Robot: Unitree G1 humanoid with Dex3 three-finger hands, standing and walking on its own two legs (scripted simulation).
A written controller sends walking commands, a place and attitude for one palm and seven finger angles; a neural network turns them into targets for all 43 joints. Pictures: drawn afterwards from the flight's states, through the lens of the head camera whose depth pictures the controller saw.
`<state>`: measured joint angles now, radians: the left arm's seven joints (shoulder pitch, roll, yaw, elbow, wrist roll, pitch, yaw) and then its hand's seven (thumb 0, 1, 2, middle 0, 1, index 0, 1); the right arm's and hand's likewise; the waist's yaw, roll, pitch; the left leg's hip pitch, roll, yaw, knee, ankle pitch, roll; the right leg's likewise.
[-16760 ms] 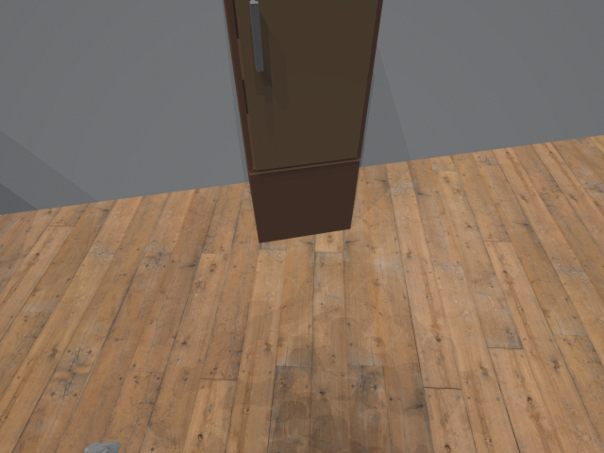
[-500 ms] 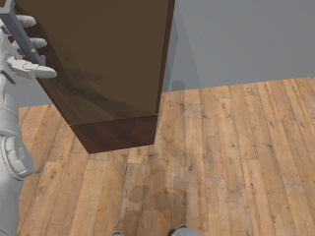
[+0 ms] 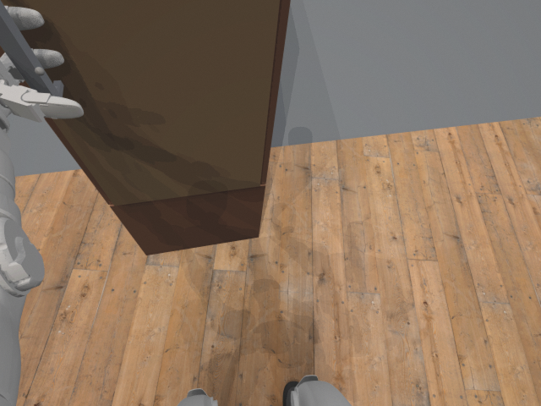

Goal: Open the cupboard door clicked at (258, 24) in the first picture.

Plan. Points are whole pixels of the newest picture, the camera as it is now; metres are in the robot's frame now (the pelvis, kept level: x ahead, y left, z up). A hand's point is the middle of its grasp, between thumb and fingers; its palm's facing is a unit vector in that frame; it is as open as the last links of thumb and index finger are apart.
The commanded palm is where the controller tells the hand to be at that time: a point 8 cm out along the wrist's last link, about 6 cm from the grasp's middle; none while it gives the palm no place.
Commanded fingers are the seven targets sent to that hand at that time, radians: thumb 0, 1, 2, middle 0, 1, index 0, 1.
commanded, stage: slide the fingers in behind the handle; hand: left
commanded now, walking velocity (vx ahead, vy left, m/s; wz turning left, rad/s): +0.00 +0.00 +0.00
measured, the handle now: (29, 53) +0.57 +0.27 +0.14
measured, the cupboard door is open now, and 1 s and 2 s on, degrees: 0 0 20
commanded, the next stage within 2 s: close the thumb around the handle in 0.08 s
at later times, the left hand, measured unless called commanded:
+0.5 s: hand (46, 72) +0.53 +0.24 +0.15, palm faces +0.10 -1.00 -0.01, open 11.0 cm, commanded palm +0.51 +0.28 +0.14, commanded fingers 0.00 0.45 0.71 -0.37 -1.30 -0.37 -1.30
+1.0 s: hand (46, 73) +0.53 +0.24 +0.15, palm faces +0.08 -1.00 +0.01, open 5.3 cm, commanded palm +0.50 +0.29 +0.14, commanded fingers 0.00 0.90 0.90 -0.40 -1.35 -0.40 -1.35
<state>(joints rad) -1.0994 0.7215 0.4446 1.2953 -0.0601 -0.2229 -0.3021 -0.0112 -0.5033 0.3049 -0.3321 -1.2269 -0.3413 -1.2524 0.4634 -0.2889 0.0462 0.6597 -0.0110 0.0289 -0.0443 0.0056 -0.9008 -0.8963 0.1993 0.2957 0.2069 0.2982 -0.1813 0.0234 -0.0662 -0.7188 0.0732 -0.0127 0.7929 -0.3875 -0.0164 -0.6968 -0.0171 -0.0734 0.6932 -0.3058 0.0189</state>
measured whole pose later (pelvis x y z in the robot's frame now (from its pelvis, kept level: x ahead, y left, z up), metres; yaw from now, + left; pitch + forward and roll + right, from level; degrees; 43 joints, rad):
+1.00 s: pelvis +0.01 +0.00 +0.00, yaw -1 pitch +17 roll -3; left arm -1.02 0.69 0.50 1.25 -0.07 -0.23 -0.33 0.01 0.78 0.85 -0.39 -1.35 -0.40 -1.34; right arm 0.43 -0.29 0.05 0.62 0.00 0.05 -0.04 0.01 -0.90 -0.90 0.20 0.30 0.21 0.30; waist -0.18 0.03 -0.08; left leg -0.67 0.08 0.01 0.78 -0.40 -0.01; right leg -0.67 -0.01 -0.05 0.68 -0.31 0.03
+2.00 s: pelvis +0.00 -0.02 +0.02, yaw +1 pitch +6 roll +0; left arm -0.58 0.14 0.30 0.63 -0.03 -0.07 0.37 -0.02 0.75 0.85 -0.36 -1.35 -0.35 -1.35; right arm 0.26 -0.21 0.01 0.70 -0.03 -0.02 -0.06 0.01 -0.90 -0.90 0.20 0.30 0.21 0.30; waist -0.02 0.04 -0.07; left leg -0.40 0.05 -0.01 0.63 -0.34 -0.04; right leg -0.41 -0.03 -0.07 0.61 -0.30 0.00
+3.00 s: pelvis +0.01 -0.02 +0.02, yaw +3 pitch -1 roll +0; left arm -0.11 -0.13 -0.15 -0.03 0.07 0.23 0.59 0.02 0.36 0.68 -0.36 -1.29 -0.36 -1.29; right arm 0.12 -0.15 0.03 0.67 -0.06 0.09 -0.03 0.01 -0.90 -0.90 0.20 0.30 0.21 0.30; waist 0.05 0.05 -0.02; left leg -0.21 0.04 -0.03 0.57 -0.33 -0.04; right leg -0.22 -0.04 -0.10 0.56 -0.31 0.00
